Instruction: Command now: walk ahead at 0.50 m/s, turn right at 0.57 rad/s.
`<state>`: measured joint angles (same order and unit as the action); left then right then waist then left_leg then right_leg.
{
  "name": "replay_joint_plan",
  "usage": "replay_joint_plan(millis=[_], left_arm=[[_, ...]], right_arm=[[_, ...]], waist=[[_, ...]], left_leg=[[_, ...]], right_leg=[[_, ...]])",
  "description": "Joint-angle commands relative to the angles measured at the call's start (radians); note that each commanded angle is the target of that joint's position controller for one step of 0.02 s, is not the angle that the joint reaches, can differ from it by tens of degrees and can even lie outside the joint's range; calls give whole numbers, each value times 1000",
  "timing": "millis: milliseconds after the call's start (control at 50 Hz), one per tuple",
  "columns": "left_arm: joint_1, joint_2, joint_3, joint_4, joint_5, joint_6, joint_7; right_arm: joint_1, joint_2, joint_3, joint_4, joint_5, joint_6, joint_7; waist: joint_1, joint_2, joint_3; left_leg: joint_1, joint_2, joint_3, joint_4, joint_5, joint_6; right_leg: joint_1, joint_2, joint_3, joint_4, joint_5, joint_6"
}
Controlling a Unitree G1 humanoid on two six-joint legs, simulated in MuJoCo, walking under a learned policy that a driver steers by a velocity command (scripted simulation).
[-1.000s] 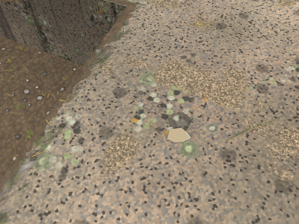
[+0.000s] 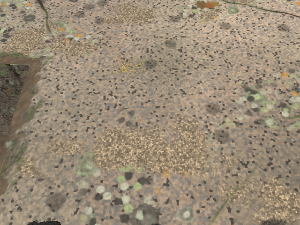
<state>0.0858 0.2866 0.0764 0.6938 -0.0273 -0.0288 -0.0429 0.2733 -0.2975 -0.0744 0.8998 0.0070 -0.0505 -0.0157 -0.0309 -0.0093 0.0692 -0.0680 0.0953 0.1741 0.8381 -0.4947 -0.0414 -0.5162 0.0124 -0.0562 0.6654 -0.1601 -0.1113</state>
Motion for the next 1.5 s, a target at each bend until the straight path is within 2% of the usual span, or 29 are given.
replay_joint_plan(millis=[20,40,60,100,220,360,440,460,480,500,520,560,620,680,780,880,940,960,980,1000,1020,1040,1080,1180,1340,1400,1460,1480,1500], left_arm=[[327,217,64,1,11,-26,8],[282,186,55,1,9,-37,9],[206,153,46,-11,8,-40,11],[136,115,30,-41,23,-41,18],[206,163,43,-25,9,-39,55],[290,153,43,8,0,-20,64],[255,120,32,-5,7,-8,66],[251,64,10,-25,20,-11,62],[386,5,-7,-51,-7,-20,61],[393,102,4,-34,-16,-21,65],[293,164,21,-39,-13,-17,64],[191,146,23,-63,11,-14,62],[207,73,11,-66,2,-10,49],[142,41,-6,-91,15,-14,45],[-6,23,-27,-114,13,-38,20],[-88,61,-17,-150,6,-40,6],[200,153,36,-64,20,-37,17],[362,241,58,-39,34,-29,33],[369,277,57,-38,31,-29,29],[342,184,33,-40,25,-35,27],[284,152,20,-39,21,-41,26],[221,124,12,-39,25,-45,23],[148,79,2,-35,37,-61,19],[154,93,15,21,49,-92,33],[239,141,29,92,29,-68,56],[253,160,36,109,17,-40,62],[225,202,45,99,14,-13,78],[206,203,43,93,10,-9,83],[224,168,27,75,28,-20,85]], right_arm=[[-110,-126,-6,-165,38,-87,21],[-134,-118,-1,-174,38,-102,21],[-127,-117,-5,-159,12,-105,12],[-96,-133,-18,-150,-9,-82,11],[-231,-61,3,-203,-22,-51,12],[-362,-86,1,-261,0,-75,40],[-172,-143,-31,-220,-6,-95,36],[-24,-193,-46,-206,-23,-98,27],[79,-268,-66,-173,-32,-83,28],[69,-183,-47,-179,-5,-77,35],[25,-118,-30,-193,-2,-70,31],[-49,-80,-14,-189,-17,-57,29],[-49,-63,-8,-161,-17,-67,30],[-30,-111,-22,-135,-7,-75,30],[8,-151,-28,-106,12,-56,26],[79,-183,-32,-58,29,-27,27],[67,-159,-16,-54,25,-16,17],[79,-86,13,-91,-6,-24,16],[157,-19,37,-98,-1,-43,21],[87,-124,9,-94,28,-53,27],[22,-143,2,-116,42,-57,31],[-4,-129,3,-114,32,-54,27],[23,-108,-3,-100,22,-30,26],[-20,-58,0,-115,20,6,20],[-251,-14,24,-210,11,-5,64],[-288,-26,20,-257,13,-5,85],[-142,-91,-16,-251,17,4,87],[11,-143,-46,-217,19,5,76],[154,-230,-78,-190,18,18,52]], waist=[[161,-103,-330],[129,-61,-231],[80,2,-171],[23,-25,-137],[55,-36,-72],[104,-82,-55],[-2,-118,-135],[-67,-34,-271],[-15,296,-403],[-26,265,-358],[-51,164,-228],[-26,76,-92],[17,119,-68],[17,91,-56],[-29,78,-41],[-30,105,-20],[132,77,-197],[176,-83,-341],[122,-278,-437],[151,-159,-343],[132,-133,-219],[99,-77,-164],[40,-103,-108],[22,-48,-46],[108,-13,30],[101,-30,23],[0,-89,-100],[-88,-71,-179],[-140,43,-273]], left_leg=[[-766,-85,-265,575,-42,39],[-762,-40,-259,499,49,60],[-694,0,-261,407,114,59],[-565,29,-267,307,178,45],[-538,-21,-231,-64,444,-28],[-438,-87,-257,-344,546,-1],[-165,-83,-238,-416,444,75],[90,68,-377,-389,393,139],[430,295,-830,-468,174,300],[418,328,-966,-529,-42,296],[302,286,-816,-546,-40,253],[74,203,-589,-581,195,222],[-47,145,-434,-645,337,231],[-45,160,-362,-685,463,266],[-54,114,-218,-692,535,231],[59,177,-225,-637,589,204],[-37,95,-122,-269,859,134],[-309,19,-76,85,539,79],[-584,-121,-184,345,-93,51],[-691,-68,-276,443,-79,62],[-722,-28,-262,431,16,75],[-686,11,-250,383,103,72],[-586,50,-267,321,210,58],[-636,34,-307,200,386,24],[-651,1,-189,-172,578,61],[-651,-30,-134,-219,453,99],[-407,-137,-49,-211,309,163],[-177,-172,-59,-280,363,202],[131,-44,-281,-306,381,263]], right_leg=[[877,-335,807,-396,-188,-279],[747,-295,667,-385,-104,-241],[602,-251,559,-382,1,-205],[434,-202,461,-419,144,-188],[297,-121,319,-449,196,-151],[360,-140,417,-345,52,-96],[372,-99,451,-138,169,-41],[258,-40,377,122,78,-4],[-106,107,241,453,-374,71],[-248,29,257,603,-424,83],[-285,-10,246,646,-331,91],[-235,-68,206,587,-209,97],[-147,-99,184,479,-175,93],[-175,-112,165,321,-105,105],[-76,-99,78,24,131,108],[-26,-64,53,-108,57,64],[434,-19,22,-175,80,-7],[750,-250,322,-165,63,-95],[898,-419,741,-309,-103,-216],[827,-395,694,-344,-185,-181],[702,-362,538,-362,-130,-144],[586,-317,437,-390,-67,-120],[431,-267,302,-463,34,-99],[383,-257,111,-540,207,-96],[530,-269,-79,-535,286,-47],[637,-297,-111,-442,490,-28],[652,-285,-149,-165,963,10],[561,-251,-170,41,926,40],[311,-203,-168,347,573,84]])
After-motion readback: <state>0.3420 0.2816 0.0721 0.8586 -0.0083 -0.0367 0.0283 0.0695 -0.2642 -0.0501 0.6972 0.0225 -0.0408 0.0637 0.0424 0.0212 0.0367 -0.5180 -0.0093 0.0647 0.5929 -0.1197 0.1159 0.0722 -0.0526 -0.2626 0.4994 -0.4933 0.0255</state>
